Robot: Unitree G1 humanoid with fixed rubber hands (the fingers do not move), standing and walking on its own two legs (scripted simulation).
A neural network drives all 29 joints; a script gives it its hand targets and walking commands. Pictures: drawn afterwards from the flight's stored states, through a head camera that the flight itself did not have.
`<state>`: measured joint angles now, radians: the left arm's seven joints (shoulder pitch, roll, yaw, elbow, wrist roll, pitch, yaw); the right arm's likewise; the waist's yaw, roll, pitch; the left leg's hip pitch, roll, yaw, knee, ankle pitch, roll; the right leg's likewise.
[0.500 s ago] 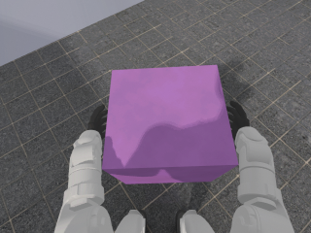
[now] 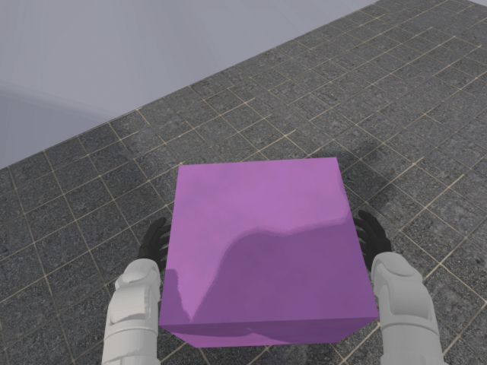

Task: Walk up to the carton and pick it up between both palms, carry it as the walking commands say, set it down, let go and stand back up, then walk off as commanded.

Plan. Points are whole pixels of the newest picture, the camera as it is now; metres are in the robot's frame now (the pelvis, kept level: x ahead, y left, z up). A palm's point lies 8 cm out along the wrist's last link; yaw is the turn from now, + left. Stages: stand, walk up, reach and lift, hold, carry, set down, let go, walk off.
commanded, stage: reach and lift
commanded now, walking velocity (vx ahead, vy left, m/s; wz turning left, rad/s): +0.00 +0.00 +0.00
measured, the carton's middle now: (261, 258) +0.33 +0.00 -0.08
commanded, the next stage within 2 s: hold in 1.16 s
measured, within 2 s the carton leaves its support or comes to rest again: neither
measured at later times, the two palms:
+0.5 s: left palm (143, 260) +0.28 +0.18 +0.04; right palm (396, 254) +0.29 -0.20 +0.05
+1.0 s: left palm (146, 265) +0.28 +0.18 +0.03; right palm (398, 261) +0.28 -0.20 +0.04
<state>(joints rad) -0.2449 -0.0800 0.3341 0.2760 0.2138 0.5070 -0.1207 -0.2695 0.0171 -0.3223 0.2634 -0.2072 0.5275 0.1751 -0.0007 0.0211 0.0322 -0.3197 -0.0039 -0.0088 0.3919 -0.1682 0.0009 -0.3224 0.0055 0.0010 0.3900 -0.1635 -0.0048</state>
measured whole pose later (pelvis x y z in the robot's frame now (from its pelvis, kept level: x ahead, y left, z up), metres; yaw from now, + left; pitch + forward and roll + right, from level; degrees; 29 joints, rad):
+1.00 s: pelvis +0.01 -0.01 +0.01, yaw +0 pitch -5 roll +0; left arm -0.10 -0.04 0.21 0.09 0.20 0.70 -0.12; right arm -0.13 0.02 -0.24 0.07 -0.16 0.73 0.14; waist -0.02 0.00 0.07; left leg -0.03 0.00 -0.02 0.28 -0.16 -0.01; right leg -0.03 0.01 0.00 0.28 -0.16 -0.01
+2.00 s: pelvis +0.00 -0.01 +0.01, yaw +1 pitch -6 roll +0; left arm -0.10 -0.04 0.20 0.08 0.19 0.71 -0.12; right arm -0.11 0.01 -0.23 0.04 -0.16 0.73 0.13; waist -0.02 0.00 0.08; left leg -0.05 0.00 -0.02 0.30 -0.15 -0.01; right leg -0.05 0.01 -0.01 0.29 -0.15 -0.01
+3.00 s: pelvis -0.02 -0.08 -0.02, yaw +8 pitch +4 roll +0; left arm -0.04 -0.10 0.18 -0.28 0.12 1.08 -0.05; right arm -0.05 -0.06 -0.22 -0.31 0.00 1.12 0.06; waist -0.05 0.04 -0.15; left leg -0.59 0.07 0.02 1.06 -0.48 -0.01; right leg -0.40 -0.05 -0.20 0.62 -0.29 -0.05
